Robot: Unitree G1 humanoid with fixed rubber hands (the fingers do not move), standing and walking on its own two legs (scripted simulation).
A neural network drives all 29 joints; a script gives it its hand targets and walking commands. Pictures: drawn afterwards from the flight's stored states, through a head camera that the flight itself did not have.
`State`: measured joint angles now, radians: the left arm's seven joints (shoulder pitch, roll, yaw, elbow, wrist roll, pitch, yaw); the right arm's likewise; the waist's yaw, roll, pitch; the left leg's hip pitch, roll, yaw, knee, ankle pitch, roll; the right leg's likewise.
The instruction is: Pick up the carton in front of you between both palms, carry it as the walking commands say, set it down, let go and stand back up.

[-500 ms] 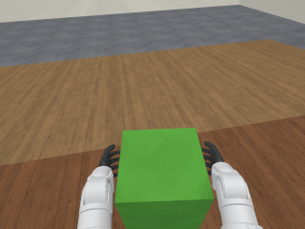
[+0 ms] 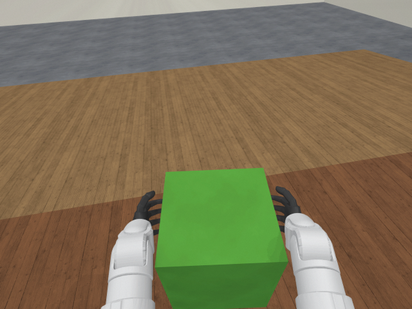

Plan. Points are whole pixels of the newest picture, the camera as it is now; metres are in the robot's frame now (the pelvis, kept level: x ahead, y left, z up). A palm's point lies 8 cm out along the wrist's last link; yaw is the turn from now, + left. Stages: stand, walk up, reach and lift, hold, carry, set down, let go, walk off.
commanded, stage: hold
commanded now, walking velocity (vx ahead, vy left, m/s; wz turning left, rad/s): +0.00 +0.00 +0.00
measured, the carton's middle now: (217, 241) +0.30 +0.00 -0.02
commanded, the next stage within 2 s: carry in 0.58 s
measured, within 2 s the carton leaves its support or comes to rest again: neither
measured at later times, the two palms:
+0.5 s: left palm (142, 227) +0.29 +0.15 +0.05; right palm (292, 222) +0.29 -0.15 +0.05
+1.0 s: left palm (143, 185) +0.37 +0.16 +0.09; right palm (282, 182) +0.37 -0.14 +0.08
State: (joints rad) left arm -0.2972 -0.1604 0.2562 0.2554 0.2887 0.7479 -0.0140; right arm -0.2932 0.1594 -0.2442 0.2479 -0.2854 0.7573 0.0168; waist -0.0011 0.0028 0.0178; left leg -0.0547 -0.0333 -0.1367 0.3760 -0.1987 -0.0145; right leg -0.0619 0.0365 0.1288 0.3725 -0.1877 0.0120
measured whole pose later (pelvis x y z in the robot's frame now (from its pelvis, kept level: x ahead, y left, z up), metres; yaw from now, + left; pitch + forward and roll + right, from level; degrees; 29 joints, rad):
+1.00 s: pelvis +0.11 +0.01 -0.02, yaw +1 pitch +5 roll -2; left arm -0.11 -0.13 0.08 -0.31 0.08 1.08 0.10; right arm -0.08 0.13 -0.09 -0.35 -0.10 1.09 -0.10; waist -0.01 0.04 -0.18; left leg -0.26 0.07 0.02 0.65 -0.41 -0.01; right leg -0.26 -0.02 -0.14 0.52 -0.32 -0.01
